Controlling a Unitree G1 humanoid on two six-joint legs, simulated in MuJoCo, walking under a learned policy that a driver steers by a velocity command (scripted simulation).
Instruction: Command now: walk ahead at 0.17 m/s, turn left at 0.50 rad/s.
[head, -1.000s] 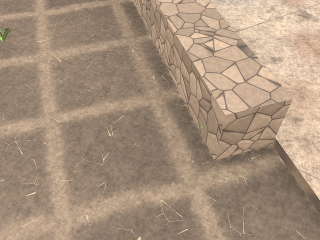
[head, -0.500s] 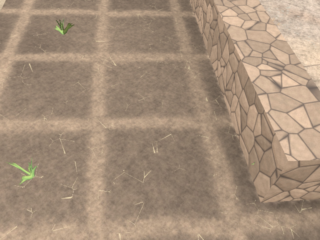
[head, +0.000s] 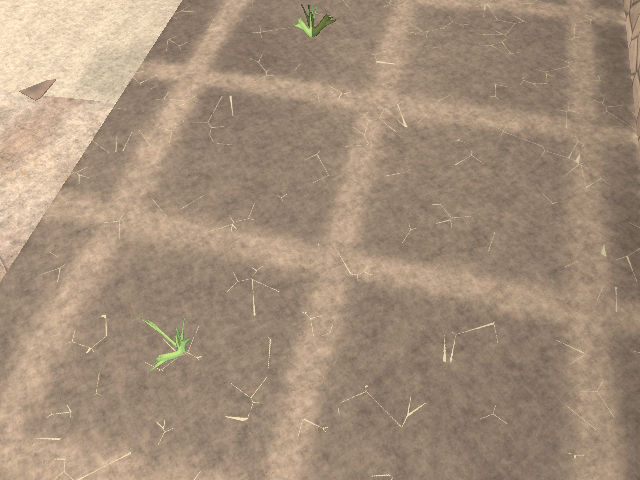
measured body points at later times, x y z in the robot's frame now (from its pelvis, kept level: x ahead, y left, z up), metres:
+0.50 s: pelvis +0.08 +0.04 +0.00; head +0.10 +0.05 +0.45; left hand +0.17 +0.31 -0.13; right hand +0.27 -0.19 -0.09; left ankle +0.11 +0.14 -0.73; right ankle +0.07 -0.11 -0.70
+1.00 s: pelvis +0.07 -0.01 +0.01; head +0.10 -0.05 +0.46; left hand +0.25 +0.25 -0.08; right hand +0.16 -0.32 -0.10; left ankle +0.12 +0.17 -0.66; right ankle +0.05 -0.08 -0.73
